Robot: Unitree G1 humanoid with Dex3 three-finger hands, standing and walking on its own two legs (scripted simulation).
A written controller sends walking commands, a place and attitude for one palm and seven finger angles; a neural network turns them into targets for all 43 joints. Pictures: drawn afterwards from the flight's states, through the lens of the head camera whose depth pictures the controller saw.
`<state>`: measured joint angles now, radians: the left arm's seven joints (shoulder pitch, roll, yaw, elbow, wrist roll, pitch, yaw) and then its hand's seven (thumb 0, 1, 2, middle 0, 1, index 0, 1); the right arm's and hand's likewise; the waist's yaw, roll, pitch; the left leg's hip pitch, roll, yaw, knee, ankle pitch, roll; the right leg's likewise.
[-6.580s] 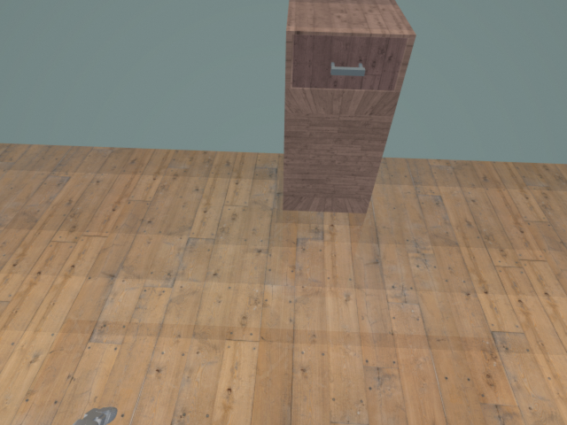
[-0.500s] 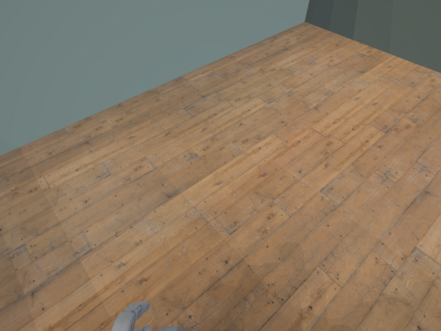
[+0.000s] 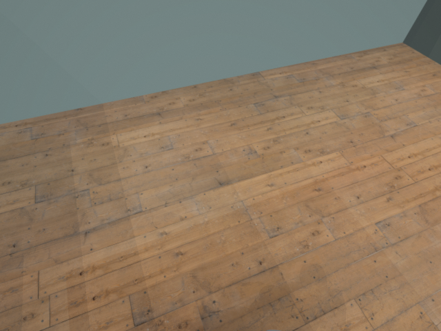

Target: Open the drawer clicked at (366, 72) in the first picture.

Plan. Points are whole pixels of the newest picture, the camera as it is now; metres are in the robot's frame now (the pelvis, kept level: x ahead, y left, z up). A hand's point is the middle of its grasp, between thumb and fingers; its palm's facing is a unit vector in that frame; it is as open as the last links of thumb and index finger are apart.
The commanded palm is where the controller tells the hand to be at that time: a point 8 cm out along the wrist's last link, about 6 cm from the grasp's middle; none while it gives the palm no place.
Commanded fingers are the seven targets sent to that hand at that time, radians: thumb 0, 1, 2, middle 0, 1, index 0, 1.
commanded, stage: turn to face it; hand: left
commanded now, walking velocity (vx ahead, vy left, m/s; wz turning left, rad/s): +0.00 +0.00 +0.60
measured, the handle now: out of the picture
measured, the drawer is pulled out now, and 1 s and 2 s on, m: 0.00 0.00 0.00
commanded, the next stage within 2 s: none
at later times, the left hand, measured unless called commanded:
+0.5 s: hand out of the picture -0.03 +0.16 -0.16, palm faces +0.36 -0.90 -0.25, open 7.4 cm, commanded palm none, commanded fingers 0.00 0.90 0.90 -0.20 -0.30 -0.20 -0.30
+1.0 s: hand out of the picture -0.04 +0.22 -0.15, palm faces +0.59 -0.75 -0.29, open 7.4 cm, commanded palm none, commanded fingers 0.00 0.90 0.90 -0.20 -0.30 -0.20 -0.30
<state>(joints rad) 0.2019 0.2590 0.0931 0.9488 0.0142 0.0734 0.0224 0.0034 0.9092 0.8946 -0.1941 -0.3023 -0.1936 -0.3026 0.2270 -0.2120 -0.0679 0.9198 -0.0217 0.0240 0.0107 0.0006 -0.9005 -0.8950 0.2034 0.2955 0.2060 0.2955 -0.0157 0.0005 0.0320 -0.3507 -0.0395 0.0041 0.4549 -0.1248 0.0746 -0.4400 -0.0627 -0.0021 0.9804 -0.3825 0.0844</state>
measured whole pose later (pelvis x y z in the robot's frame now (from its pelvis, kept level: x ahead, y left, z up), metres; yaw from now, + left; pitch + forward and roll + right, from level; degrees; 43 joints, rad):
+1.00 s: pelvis -0.02 -0.03 +0.00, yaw +37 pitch +1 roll +0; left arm 0.11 0.24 0.05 0.85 0.00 0.05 0.02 0.00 0.91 0.89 -0.20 -0.30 -0.20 -0.30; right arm 0.21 -0.23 -0.06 0.91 -0.02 0.04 0.02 0.00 -0.90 -0.89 0.21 0.30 0.21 0.30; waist -0.03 0.02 0.07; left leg -0.28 -0.05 -0.11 0.53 -0.26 0.00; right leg -0.37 -0.04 -0.01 0.74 -0.39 0.09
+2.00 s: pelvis -0.03 -0.06 +0.00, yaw +73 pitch +0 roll +0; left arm 0.11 0.23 0.05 0.86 0.00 0.05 0.02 0.00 0.91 0.89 -0.20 -0.30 -0.20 -0.30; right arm 0.24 -0.22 -0.06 0.92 -0.02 0.04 0.02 0.00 -0.90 -0.89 0.21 0.30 0.21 0.30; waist -0.04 0.03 0.06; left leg -0.31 -0.08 -0.13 0.50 -0.19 0.02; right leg -0.35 -0.03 0.01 0.75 -0.42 0.08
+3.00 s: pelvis -0.02 -0.09 +0.00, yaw +107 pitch -1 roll +0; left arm 0.15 0.23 0.04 0.88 0.00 0.04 0.02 0.00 0.91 0.89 -0.20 -0.30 -0.20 -0.30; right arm 0.21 -0.22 -0.05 0.93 -0.02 0.04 0.01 0.00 -0.90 -0.89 0.21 0.30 0.21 0.30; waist -0.02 0.03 0.06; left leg -0.27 -0.05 -0.10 0.53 -0.25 0.01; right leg -0.32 -0.04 -0.03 0.68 -0.35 0.08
